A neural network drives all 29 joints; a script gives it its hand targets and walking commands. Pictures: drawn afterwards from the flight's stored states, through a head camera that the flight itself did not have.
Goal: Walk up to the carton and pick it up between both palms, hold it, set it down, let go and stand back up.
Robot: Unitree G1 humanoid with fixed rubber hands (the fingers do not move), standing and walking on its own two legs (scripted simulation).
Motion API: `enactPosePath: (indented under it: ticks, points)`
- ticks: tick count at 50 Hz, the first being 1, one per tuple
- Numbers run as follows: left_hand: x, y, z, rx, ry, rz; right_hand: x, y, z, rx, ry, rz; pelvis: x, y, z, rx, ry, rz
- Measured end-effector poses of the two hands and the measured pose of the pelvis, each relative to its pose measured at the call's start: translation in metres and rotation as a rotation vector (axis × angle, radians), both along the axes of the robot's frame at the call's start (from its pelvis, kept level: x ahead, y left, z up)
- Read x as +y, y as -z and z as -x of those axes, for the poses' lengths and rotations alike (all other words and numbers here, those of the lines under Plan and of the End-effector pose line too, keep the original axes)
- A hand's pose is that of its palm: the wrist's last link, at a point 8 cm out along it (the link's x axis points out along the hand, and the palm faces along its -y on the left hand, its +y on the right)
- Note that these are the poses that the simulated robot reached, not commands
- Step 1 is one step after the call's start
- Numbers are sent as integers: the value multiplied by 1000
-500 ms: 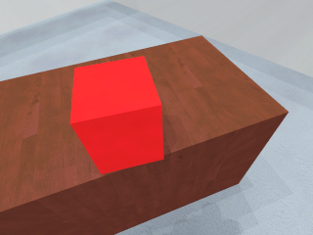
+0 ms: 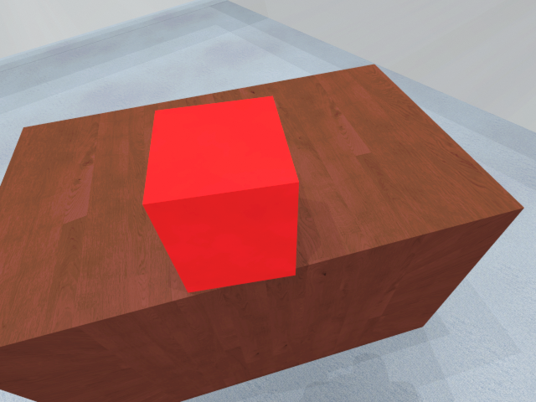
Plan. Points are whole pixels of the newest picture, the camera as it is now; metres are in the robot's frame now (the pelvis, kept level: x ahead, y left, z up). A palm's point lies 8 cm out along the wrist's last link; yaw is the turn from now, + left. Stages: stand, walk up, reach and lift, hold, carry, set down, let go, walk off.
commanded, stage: walk up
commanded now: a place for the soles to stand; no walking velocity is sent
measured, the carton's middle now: (229, 197) +0.45 +0.10 +0.04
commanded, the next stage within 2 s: none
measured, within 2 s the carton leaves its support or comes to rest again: neither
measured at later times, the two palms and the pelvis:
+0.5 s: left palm out of the picture +0.03 +0.25 -0.14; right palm out of the picture +0.03 -0.24 -0.14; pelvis +0.00 +0.00 +0.00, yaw +6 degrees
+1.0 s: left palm out of the picture +0.00 +0.26 -0.14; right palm out of the picture +0.08 -0.24 -0.13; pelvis +0.00 +0.00 -0.01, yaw +13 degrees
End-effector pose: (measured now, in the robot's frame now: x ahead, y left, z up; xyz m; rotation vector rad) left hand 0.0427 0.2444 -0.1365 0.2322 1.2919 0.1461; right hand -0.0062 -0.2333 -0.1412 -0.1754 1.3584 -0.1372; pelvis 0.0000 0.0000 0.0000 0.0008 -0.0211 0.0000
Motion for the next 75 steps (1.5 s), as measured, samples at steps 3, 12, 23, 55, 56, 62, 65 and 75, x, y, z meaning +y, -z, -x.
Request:
enactPosePath:
  ticks: [3,12,23,55,56,62,65,75]
  points:
    - [0,1,1,-2,-10,0,-2,0,-7,-9,-13,6,-1,0,-1,-1,-10,1]
    - [-1,2,3,-13,-42,5,-7,-2,-21,-20,-47,22,-2,1,-1,-1,-42,5]
    - [3,2,8,-25,-85,2,-10,-3,-30,-21,-87,33,-4,1,-1,-3,-90,12]
    - [24,9,46,-40,-241,-7,-4,-11,-100,-132,-281,78,2,9,3,0,-255,40]
    - [24,9,47,-40,-245,-7,-3,-11,-102,-137,-288,79,2,9,3,-1,-259,40]
    - [27,10,53,-45,-263,-12,0,-12,-114,-168,-319,80,2,11,5,-2,-280,42]
    - [28,9,56,-50,-270,-15,0,-13,-119,-180,-329,80,1,12,6,-3,-287,43]
    - [29,15,70,-54,-297,-13,-1,-14,-122,-197,-359,97,1,16,11,-19,-314,52]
